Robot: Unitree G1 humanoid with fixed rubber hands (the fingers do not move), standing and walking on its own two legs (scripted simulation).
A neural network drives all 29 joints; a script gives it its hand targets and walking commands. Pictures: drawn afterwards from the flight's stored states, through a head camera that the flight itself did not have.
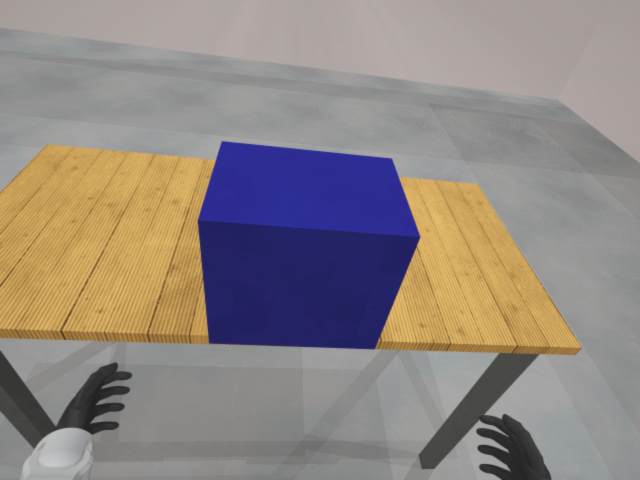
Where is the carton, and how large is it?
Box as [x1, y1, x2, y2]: [198, 141, 419, 348]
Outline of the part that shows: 222,141 198,218 209,343 374,348 419,239 419,234 391,158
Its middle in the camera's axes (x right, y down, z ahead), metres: -0.03 +0.01 +0.61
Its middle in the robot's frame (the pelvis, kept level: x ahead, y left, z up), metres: +0.46 +0.06 +0.06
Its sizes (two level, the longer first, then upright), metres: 0.266 0.191 0.247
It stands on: a table, 0.71 m high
